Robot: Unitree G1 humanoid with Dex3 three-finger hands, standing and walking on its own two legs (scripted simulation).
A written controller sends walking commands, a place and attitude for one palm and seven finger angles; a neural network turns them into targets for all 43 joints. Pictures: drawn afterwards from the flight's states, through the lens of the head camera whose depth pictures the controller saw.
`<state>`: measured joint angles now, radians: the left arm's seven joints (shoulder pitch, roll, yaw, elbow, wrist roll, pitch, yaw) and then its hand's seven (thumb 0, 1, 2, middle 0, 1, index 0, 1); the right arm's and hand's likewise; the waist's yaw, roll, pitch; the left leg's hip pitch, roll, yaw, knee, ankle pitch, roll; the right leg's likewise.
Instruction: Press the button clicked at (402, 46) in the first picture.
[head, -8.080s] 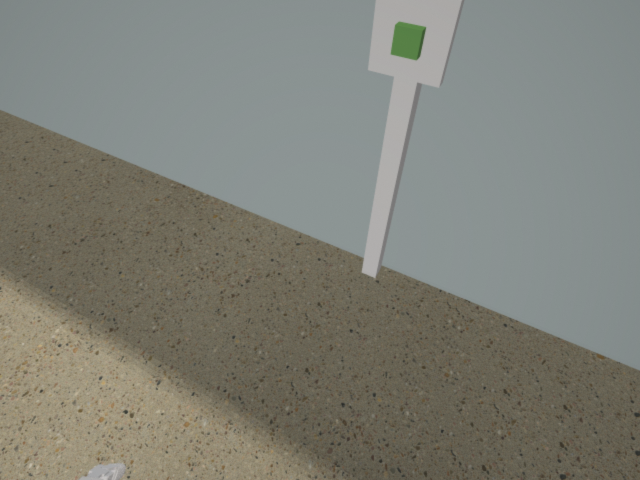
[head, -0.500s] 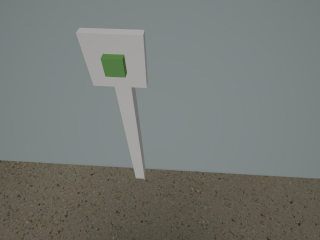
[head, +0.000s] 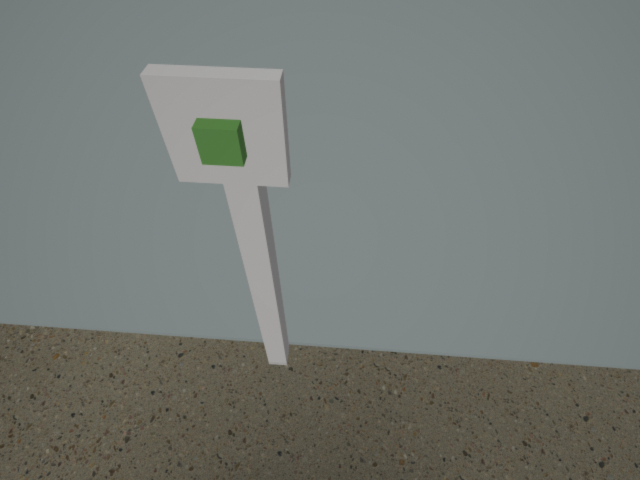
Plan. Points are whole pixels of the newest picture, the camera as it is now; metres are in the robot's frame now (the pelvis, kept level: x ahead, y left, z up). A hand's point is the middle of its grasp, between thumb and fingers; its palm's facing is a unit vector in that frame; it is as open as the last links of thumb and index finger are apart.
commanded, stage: raise the hand and make a fist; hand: left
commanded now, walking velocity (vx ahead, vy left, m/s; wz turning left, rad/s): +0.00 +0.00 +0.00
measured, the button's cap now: (221, 141) +0.52 +0.18 +0.14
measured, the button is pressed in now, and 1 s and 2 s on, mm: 0 0 0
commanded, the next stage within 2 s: aim a knuckle at the button in 1.96 s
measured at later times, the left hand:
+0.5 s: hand out of the picture +0.13 +0.19 -0.01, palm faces +0.07 -1.00 -0.04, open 4.6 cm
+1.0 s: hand (123, 425) +0.17 +0.22 +0.05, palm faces +0.01 -1.00 -0.05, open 3.1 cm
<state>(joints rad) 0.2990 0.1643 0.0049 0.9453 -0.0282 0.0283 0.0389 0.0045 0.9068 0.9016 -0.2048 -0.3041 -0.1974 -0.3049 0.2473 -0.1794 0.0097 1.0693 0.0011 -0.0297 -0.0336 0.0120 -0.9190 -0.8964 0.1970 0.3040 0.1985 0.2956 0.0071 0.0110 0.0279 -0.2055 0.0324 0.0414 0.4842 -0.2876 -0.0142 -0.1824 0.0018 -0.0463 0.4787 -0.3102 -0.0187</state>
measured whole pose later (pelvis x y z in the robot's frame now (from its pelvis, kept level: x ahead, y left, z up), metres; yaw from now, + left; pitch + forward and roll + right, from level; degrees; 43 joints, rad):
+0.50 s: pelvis -0.05 -0.01 -0.07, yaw +3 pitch +10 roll -2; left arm 0.49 0.21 0.15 -0.05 -0.27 -0.44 -0.31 0.02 0.90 0.90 -0.71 -0.86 -0.71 -0.86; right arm 0.16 -0.25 -0.02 0.48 0.02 -0.22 -0.06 0.01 -0.91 -0.90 0.20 0.30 0.20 0.30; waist 0.05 0.00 -0.11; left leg -0.75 0.04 -0.05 1.06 -0.48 -0.03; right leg -0.69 0.00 -0.12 1.03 -0.51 -0.05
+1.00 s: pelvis -0.04 +0.02 -0.04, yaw +2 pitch +6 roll -2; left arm 0.41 0.26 0.19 -0.15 -0.29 -0.23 -0.27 0.01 0.90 0.90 -1.27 -1.47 -1.27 -1.47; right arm 0.28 -0.26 0.01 0.58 0.05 -0.28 -0.06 0.02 -0.90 -0.90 0.20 0.30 0.20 0.30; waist 0.00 0.03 -0.08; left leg -0.55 0.02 0.01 0.85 -0.40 0.02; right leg -0.49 -0.02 -0.07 0.80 -0.41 0.00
